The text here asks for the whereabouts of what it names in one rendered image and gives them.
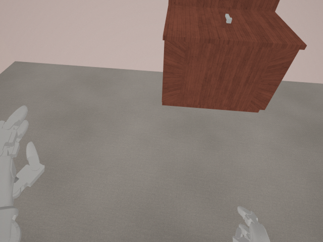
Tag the counter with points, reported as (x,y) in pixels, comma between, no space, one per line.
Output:
(211,64)

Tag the left robot forearm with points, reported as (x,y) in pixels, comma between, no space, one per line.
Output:
(10,230)

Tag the robot right hand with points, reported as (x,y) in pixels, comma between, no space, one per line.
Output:
(256,231)

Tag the tap lever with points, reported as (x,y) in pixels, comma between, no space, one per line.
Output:
(228,18)

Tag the robot left hand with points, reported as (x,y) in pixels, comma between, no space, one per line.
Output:
(11,132)

